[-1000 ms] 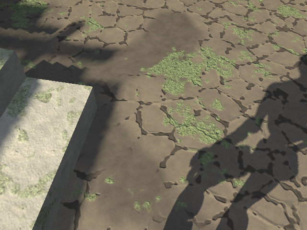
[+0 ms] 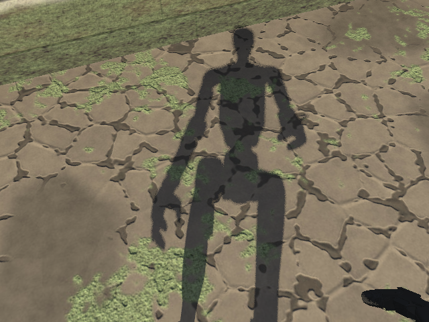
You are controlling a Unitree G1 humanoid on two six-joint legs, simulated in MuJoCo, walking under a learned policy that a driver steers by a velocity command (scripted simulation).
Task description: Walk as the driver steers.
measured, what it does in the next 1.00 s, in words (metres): walks ahead, turning right: left foot, then right foot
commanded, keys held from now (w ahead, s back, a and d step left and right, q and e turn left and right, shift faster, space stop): w+e+shift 1.00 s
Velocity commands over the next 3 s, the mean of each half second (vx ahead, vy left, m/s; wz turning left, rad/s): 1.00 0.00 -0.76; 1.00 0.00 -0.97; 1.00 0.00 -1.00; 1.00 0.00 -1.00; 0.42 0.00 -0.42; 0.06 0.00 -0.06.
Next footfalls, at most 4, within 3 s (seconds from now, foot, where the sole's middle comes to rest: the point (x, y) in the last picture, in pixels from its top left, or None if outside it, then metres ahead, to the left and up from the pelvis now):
0.08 left None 0.32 0.13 -0.76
0.54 right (296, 252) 0.69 -0.16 -0.76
0.96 left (327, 148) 1.15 -0.30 -0.76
1.40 right None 1.18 -0.76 -0.76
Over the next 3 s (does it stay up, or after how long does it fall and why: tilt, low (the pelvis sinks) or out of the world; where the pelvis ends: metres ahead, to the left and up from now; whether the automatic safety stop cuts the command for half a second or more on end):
stays up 1.16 -1.51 0.02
